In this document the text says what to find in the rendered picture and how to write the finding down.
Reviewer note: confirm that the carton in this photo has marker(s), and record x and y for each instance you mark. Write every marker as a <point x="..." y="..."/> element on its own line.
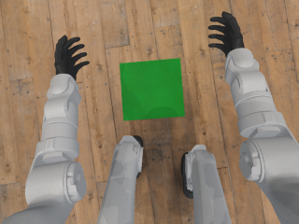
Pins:
<point x="152" y="89"/>

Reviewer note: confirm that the robot right upper arm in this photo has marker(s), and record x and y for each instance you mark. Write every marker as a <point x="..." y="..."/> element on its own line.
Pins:
<point x="273" y="164"/>

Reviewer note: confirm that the left robot hand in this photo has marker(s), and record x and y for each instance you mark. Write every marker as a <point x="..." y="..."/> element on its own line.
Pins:
<point x="64" y="62"/>

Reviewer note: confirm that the robot left forearm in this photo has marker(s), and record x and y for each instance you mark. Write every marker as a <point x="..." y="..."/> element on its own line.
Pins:
<point x="59" y="137"/>

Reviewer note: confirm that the left robot thigh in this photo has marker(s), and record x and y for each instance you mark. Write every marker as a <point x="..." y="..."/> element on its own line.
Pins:
<point x="118" y="204"/>

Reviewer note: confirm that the right robot hand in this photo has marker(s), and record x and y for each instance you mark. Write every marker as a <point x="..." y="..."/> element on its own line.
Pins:
<point x="232" y="38"/>

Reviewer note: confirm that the robot right forearm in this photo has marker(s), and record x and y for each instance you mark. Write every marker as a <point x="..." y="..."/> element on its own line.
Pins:
<point x="257" y="114"/>

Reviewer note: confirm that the robot left upper arm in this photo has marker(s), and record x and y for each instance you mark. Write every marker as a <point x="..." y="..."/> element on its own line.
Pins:
<point x="51" y="191"/>

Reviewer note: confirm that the robot thigh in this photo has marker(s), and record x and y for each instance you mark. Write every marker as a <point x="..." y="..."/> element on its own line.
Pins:
<point x="118" y="204"/>
<point x="209" y="204"/>

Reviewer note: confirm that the right robot thigh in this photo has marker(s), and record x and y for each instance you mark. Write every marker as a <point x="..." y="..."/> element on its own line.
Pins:
<point x="209" y="204"/>

